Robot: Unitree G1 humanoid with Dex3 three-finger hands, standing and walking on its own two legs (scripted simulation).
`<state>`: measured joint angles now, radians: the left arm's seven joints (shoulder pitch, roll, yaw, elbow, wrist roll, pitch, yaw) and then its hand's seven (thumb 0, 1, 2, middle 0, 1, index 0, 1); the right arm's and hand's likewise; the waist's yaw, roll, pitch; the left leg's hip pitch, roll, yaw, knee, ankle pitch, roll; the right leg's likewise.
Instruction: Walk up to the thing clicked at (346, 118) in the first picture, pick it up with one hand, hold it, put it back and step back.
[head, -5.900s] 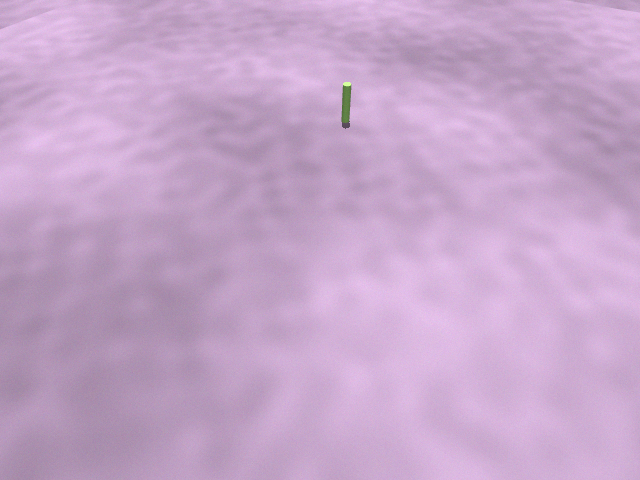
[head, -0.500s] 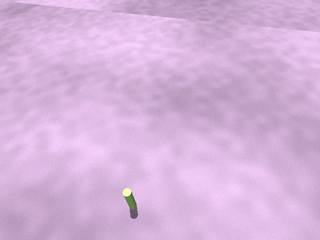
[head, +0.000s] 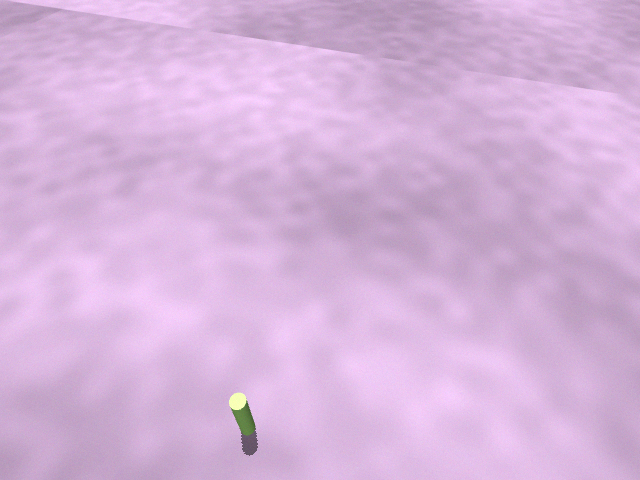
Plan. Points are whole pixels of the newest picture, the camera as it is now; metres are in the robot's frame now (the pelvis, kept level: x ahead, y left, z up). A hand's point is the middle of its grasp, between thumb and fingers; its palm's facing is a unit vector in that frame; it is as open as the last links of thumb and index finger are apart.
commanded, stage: walk up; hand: left
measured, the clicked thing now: (243, 415) +0.42 +0.21 -0.67
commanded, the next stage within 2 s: stand in 0.72 s
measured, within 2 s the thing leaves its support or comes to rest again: neither
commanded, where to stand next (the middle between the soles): +0.07 -0.01 m, yaw +2 degrees
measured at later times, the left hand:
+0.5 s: hand out of the picture +0.08 +0.24 -0.16, palm faces +0.01 -0.95 -0.32, open 7.4 cm
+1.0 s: hand out of the picture +0.10 +0.24 -0.15, palm faces -0.01 -0.94 -0.34, open 7.4 cm
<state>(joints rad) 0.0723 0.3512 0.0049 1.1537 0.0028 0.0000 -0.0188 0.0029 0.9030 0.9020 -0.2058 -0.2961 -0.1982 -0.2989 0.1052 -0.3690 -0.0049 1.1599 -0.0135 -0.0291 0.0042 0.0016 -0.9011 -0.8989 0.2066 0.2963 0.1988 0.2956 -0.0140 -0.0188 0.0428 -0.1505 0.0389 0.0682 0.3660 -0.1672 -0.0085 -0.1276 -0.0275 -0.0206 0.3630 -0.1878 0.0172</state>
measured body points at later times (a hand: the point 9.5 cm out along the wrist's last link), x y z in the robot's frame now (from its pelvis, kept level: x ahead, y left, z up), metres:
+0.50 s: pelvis +0.01 -0.01 +0.00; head +0.01 -0.01 +0.45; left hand +0.08 +0.29 -0.13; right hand +0.10 -0.31 -0.13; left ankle +0.02 +0.12 -0.75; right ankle +0.01 -0.13 -0.75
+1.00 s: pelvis +0.01 -0.01 +0.00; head +0.01 -0.01 +0.45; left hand +0.10 +0.29 -0.13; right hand +0.09 -0.31 -0.13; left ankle +0.02 +0.12 -0.75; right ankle +0.01 -0.13 -0.75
